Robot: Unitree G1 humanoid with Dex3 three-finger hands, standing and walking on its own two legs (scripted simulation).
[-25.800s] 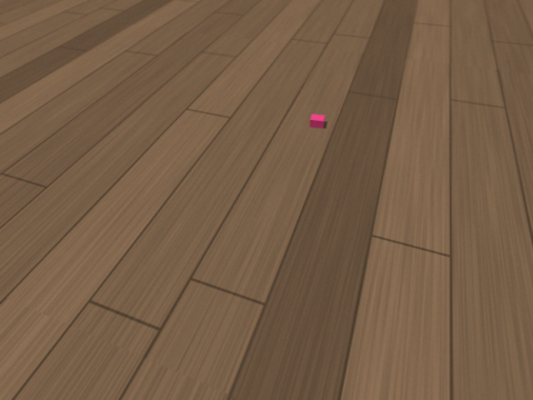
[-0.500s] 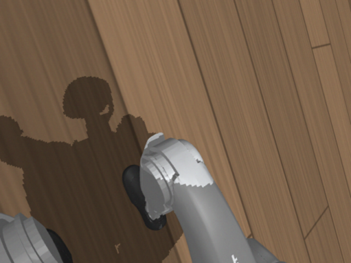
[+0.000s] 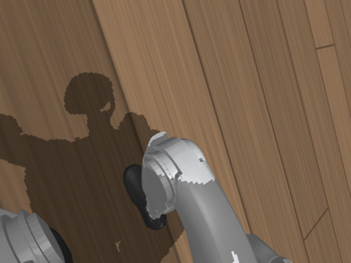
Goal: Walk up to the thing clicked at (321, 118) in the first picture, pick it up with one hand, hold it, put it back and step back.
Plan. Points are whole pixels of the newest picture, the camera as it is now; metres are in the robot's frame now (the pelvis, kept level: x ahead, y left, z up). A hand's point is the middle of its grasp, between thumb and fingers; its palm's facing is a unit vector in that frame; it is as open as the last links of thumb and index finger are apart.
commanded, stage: close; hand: left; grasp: from above
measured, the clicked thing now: out of the picture +0.52 +0.35 -0.29
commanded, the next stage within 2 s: settle in 0.42 s
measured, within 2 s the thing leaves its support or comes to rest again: leaves its support in 0.74 s
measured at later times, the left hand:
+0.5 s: hand out of the picture +0.50 +0.35 -0.25, palm faces -0.45 -0.14 -0.88, open 9.7 cm
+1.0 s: hand out of the picture +0.51 +0.37 -0.20, palm faces -0.42 -0.13 -0.90, open 9.6 cm
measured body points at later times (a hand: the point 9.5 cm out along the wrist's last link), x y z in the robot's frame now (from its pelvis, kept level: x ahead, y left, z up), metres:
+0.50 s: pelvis +0.00 +0.00 +0.00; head +0.30 +0.14 +0.30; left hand +0.52 +0.35 -0.20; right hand +0.03 -0.25 -0.05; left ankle +0.05 +0.12 -0.28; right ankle +0.13 -0.13 -0.28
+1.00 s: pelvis +0.00 +0.00 +0.01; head +0.29 +0.14 +0.32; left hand +0.52 +0.37 -0.15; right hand +0.05 -0.26 -0.04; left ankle +0.05 +0.12 -0.28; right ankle +0.13 -0.13 -0.28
